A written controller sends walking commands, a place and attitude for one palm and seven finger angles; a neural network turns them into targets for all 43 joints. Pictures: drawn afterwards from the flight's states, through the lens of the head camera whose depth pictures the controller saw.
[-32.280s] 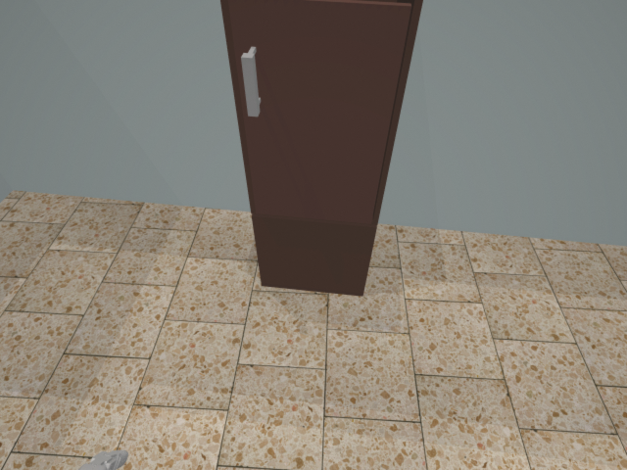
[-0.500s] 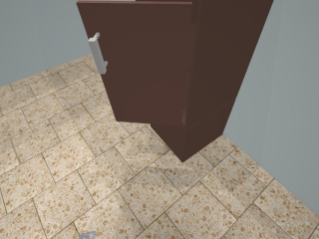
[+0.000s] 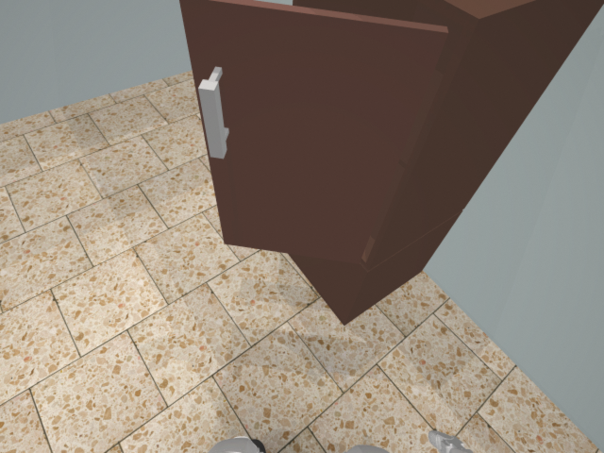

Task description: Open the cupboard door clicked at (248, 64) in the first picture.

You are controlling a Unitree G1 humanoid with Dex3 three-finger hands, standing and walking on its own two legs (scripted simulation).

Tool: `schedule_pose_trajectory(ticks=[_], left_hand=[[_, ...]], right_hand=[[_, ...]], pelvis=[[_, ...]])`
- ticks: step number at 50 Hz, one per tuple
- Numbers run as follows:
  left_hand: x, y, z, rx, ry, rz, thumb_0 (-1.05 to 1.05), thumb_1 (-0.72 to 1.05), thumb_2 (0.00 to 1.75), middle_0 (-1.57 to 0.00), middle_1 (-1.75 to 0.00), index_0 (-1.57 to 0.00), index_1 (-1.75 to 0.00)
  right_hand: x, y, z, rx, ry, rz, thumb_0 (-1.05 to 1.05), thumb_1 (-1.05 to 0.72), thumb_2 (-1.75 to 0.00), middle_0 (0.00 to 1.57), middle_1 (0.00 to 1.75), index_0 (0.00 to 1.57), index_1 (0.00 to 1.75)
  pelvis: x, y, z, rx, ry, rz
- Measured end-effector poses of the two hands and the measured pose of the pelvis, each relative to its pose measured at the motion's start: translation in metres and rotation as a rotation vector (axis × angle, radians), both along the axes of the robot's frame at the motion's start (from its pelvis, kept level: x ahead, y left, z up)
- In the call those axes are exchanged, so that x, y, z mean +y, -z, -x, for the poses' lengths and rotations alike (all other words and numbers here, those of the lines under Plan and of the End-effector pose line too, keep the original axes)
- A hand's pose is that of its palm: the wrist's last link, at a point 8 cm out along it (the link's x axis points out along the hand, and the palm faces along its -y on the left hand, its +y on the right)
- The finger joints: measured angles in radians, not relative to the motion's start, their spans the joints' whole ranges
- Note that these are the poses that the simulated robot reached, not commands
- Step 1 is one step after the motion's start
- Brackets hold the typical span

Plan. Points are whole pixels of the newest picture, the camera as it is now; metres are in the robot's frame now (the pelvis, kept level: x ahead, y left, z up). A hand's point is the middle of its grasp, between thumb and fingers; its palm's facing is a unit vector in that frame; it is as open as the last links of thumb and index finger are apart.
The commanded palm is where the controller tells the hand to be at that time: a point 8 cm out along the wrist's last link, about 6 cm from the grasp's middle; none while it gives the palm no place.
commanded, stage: come to a stop and stand still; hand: left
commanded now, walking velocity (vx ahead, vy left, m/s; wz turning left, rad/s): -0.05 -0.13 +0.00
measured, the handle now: (217, 113) +0.57 +0.20 +0.09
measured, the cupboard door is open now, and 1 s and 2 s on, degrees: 47 47 47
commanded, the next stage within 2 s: look again from close up in 0.56 s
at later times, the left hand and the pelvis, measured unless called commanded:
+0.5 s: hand out of the picture -0.01 +0.13 -0.17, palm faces +0.04 -0.98 -0.18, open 7.3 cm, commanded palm none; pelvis -0.02 -0.04 +0.00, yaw +1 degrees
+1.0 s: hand out of the picture +0.02 +0.19 -0.17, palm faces +0.03 -0.97 -0.26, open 7.4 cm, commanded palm none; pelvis -0.04 -0.02 +0.00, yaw +0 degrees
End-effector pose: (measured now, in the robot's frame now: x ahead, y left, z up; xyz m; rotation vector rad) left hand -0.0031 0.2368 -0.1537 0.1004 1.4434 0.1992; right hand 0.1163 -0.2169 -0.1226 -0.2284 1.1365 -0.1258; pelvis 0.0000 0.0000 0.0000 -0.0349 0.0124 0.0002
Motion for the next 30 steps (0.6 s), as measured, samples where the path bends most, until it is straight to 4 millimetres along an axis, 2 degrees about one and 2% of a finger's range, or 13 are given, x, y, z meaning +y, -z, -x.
schedule_pose_trajectory(ticks=[5, 9, 13, 16, 22, 26, 30], left_hand=[[0.009, -0.010, -0.029, -0.097, 0.044, -0.037, 0.01, 0.91, 0.90, -0.20, -0.30, -0.20, -0.30], [0.003, -0.021, -0.039, -0.160, 0.076, -0.064, 0.00, 0.91, 0.90, -0.20, -0.30, -0.20, -0.30], [-0.013, -0.023, -0.026, -0.185, 0.084, -0.097, 0.00, 0.91, 0.90, -0.20, -0.30, -0.20, -0.30], [-0.030, -0.028, -0.008, -0.151, 0.079, -0.083, 0.00, 0.91, 0.90, -0.20, -0.30, -0.20, -0.30], [-0.058, -0.021, 0.005, -0.110, 0.070, -0.011, 0.01, 0.90, 0.90, -0.20, -0.30, -0.20, -0.30], [-0.055, -0.009, 0.010, -0.083, 0.044, 0.007, 0.01, 0.93, 0.90, -0.20, -0.30, -0.21, -0.30], [-0.053, -0.008, 0.013, -0.066, 0.031, 0.015, 0.01, 0.92, 0.90, -0.20, -0.30, -0.21, -0.30]], right_hand=[[-0.020, 0.001, 0.034, 0.034, 0.052, 0.012, 0.00, -0.91, -0.90, 0.20, 0.30, 0.21, 0.30], [-0.045, 0.006, 0.070, 0.082, 0.092, 0.012, 0.00, -0.90, -0.90, 0.20, 0.30, 0.21, 0.30], [-0.072, 0.018, 0.107, 0.145, 0.138, -0.004, 0.00, -0.91, -0.90, 0.20, 0.30, 0.21, 0.29], [-0.081, 0.016, 0.129, 0.199, 0.147, -0.020, 0.01, -0.91, -0.90, 0.20, 0.30, 0.20, 0.29], [-0.076, 0.012, 0.159, 0.269, 0.160, -0.034, 0.01, -0.91, -0.90, 0.20, 0.30, 0.20, 0.29], [-0.062, 0.016, 0.165, 0.305, 0.139, -0.026, 0.01, -0.91, -0.90, 0.20, 0.30, 0.20, 0.29], [-0.045, 0.013, 0.158, 0.299, 0.116, -0.039, 0.01, -0.91, -0.90, 0.20, 0.30, 0.20, 0.29]], pelvis=[[-0.006, -0.002, 0.013, -0.001, 0.018, 0.009], [-0.017, -0.002, 0.022, -0.005, 0.016, 0.008], [-0.036, 0.003, 0.028, -0.002, 0.012, -0.039], [-0.042, -0.003, 0.028, -0.008, 0.004, -0.043], [-0.046, -0.007, 0.023, -0.006, 0.001, -0.040], [-0.042, -0.001, 0.022, -0.002, -0.014, -0.023], [-0.040, -0.004, 0.022, -0.008, -0.003, -0.034]])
